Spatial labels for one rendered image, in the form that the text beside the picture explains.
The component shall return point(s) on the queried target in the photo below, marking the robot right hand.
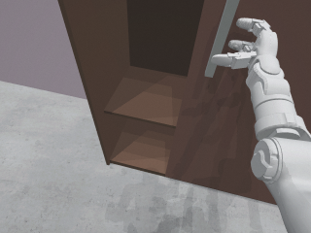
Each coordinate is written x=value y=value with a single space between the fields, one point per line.
x=266 y=43

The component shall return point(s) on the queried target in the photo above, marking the handle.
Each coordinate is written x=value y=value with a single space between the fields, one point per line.
x=225 y=23

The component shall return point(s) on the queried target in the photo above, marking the right robot upper arm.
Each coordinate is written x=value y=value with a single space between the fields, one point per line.
x=284 y=165

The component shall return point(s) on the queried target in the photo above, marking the wardrobe door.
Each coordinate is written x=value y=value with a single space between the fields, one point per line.
x=215 y=137

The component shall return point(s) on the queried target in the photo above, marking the right robot forearm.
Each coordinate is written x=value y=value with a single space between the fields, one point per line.
x=272 y=101

